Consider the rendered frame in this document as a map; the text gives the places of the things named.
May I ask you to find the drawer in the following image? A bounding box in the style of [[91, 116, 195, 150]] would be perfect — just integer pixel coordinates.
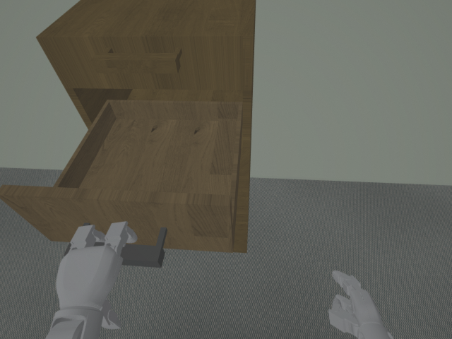
[[0, 100, 243, 253]]

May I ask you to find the robot left hand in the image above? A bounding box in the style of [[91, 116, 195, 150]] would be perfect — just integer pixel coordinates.
[[56, 221, 138, 329]]

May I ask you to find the handle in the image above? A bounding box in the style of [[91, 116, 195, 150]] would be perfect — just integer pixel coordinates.
[[64, 222, 167, 268], [91, 53, 180, 73]]

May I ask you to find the cabinet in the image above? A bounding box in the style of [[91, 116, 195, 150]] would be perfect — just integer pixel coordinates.
[[36, 0, 256, 253]]

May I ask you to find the robot left forearm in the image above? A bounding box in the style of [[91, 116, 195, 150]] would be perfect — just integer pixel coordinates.
[[45, 306, 104, 339]]

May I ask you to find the robot right hand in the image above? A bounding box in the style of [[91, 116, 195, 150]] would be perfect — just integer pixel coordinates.
[[328, 270, 383, 337]]

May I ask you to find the robot right forearm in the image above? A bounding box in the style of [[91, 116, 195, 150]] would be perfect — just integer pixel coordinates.
[[357, 323, 394, 339]]

